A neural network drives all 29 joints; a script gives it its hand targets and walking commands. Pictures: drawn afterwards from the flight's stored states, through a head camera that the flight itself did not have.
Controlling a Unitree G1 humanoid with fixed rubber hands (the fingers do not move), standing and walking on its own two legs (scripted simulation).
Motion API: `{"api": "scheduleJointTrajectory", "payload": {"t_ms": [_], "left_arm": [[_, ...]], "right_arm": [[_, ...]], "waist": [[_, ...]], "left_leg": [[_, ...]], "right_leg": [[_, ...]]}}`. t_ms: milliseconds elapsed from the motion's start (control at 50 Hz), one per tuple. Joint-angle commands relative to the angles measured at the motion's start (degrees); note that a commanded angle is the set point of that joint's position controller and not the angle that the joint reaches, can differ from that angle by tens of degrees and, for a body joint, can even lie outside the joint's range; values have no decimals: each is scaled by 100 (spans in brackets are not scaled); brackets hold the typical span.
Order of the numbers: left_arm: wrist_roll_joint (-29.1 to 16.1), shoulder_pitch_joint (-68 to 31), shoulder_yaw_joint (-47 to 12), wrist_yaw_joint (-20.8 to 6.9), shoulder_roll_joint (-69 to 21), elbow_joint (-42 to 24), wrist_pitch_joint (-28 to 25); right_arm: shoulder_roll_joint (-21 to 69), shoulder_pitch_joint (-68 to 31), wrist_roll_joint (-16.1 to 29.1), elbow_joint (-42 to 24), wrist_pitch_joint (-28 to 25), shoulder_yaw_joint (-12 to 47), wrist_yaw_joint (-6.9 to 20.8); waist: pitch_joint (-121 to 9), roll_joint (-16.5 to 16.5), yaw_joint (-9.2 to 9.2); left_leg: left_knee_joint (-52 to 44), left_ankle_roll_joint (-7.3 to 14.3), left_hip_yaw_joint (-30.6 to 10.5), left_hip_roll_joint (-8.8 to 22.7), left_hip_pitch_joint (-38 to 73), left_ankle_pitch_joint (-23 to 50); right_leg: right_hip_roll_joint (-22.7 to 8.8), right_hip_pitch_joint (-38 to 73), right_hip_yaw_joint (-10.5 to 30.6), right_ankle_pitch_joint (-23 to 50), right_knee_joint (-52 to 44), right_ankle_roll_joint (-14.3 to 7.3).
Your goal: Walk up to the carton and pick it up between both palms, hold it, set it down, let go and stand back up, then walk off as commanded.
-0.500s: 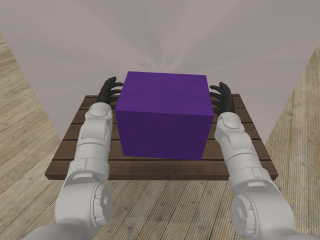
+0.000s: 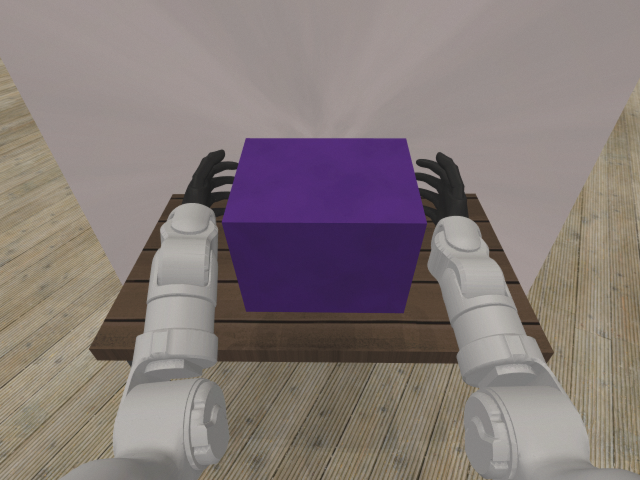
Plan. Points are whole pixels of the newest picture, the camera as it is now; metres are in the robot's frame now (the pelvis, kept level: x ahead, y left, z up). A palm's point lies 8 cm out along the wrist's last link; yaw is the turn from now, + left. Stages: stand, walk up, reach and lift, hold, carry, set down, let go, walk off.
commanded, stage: reach and lift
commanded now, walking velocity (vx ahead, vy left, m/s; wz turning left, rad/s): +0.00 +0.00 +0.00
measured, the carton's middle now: (325, 226) +0.42 +0.01 +0.13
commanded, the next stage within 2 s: hold in 0.40 s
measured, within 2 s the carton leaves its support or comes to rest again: neither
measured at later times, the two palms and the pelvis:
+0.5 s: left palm (200, 205) +0.37 +0.17 +0.20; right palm (454, 210) +0.37 -0.15 +0.19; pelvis +0.00 +0.00 +0.00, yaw +0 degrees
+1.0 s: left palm (197, 210) +0.36 +0.17 +0.20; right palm (456, 211) +0.37 -0.14 +0.19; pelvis -0.01 +0.00 +0.00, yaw +0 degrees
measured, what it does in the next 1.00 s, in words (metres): stands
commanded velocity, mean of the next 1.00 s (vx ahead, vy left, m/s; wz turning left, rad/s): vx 0.00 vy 0.00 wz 0.00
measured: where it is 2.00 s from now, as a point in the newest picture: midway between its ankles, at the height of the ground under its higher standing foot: outside the picture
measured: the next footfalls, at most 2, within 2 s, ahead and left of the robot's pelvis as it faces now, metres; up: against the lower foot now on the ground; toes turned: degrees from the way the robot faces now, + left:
none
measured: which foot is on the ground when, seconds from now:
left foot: down 0.00-1.00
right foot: down 0.00-1.00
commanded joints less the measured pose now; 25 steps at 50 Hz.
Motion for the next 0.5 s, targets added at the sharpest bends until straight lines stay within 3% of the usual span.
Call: {"api": "scheduleJointTrajectory", "payload": {"t_ms": [0, 300, 480], "left_arm": [[-420, -2910, -1307, -993, -3252, -747, -120], [-613, -2735, -1800, -876, -3379, -1653, 11], [-420, -2465, -1633, -1062, -3183, -1752, 387]], "right_arm": [[2689, -3253, 289, -938, -229, 1887, 1049], [2714, -2934, 570, -1372, -211, 2253, 1001], [2600, -2830, 722, -1635, 19, 2471, 944]], "waist": [[-1365, -512, -180], [-1853, -333, -313], [-1571, -414, -260]], "left_leg": [[-824, 72, 92, -288, 314, 555], [-567, -91, 30, -274, 789, 1584], [-639, 13, 60, -278, 603, 1312]], "right_leg": [[166, 1654, -515, -220, -407, 6], [265, 1951, -542, 745, -266, -14], [231, 2098, -496, 658, -293, -24]]}}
